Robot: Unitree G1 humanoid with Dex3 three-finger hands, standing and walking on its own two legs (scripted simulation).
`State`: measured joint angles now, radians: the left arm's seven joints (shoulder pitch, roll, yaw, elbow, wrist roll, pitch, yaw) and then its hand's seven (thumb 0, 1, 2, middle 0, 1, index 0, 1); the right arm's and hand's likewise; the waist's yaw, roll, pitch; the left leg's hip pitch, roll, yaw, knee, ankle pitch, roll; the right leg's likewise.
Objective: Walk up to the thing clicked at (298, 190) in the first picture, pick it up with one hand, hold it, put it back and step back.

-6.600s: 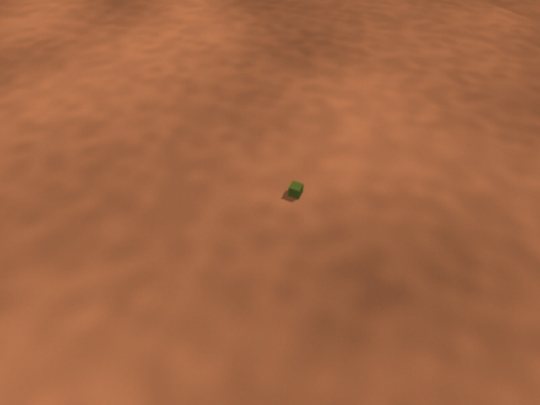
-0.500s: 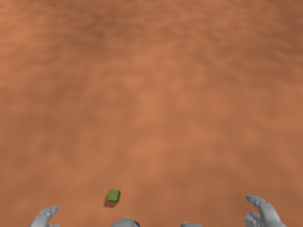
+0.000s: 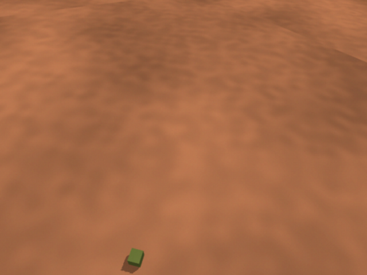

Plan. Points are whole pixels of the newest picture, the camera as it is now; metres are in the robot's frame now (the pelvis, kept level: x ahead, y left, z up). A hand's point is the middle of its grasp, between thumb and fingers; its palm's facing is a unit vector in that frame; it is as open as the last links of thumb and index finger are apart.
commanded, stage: walk up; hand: left
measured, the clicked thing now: (136, 257) +0.39 +0.22 -0.74
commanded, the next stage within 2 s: stand in 0.70 s
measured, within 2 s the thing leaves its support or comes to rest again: neither
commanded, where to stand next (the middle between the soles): +0.01 +0.01 m, yaw -4 degrees
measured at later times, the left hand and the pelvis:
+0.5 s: hand out of the picture +0.11 +0.30 -0.14, palm faces -0.03 -0.91 -0.41, open 7.4 cm; pelvis +0.01 +0.02 +0.00, yaw -3 degrees
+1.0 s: hand out of the picture +0.10 +0.25 -0.14, palm faces -0.09 -0.94 -0.33, open 7.4 cm; pelvis +0.00 +0.01 +0.01, yaw -3 degrees
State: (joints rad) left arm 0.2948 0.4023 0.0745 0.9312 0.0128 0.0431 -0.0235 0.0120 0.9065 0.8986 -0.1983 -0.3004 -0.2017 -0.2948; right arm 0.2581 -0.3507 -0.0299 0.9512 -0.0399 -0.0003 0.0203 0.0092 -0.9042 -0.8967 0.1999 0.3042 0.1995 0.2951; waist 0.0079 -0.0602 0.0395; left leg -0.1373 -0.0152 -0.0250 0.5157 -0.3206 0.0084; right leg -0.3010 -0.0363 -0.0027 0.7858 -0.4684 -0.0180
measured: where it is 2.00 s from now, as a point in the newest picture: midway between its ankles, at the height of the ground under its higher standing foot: outside the picture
